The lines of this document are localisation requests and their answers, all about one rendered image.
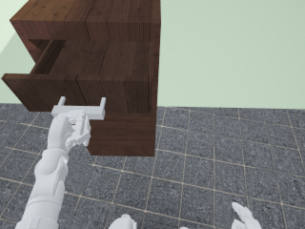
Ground robot right hand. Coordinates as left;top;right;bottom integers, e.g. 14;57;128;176
231;202;262;229

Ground left robot forearm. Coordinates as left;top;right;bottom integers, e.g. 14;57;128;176
15;148;70;229

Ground handle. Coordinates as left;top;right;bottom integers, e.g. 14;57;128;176
51;96;107;120

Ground cabinet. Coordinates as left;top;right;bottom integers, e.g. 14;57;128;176
10;0;161;156

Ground left robot thigh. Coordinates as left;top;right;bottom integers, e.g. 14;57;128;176
109;218;137;229

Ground drawer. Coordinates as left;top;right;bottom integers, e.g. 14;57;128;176
1;39;153;115

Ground robot left hand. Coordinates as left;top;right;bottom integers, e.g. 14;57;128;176
47;110;91;154

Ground left robot shin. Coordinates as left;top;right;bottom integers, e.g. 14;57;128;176
121;214;131;219

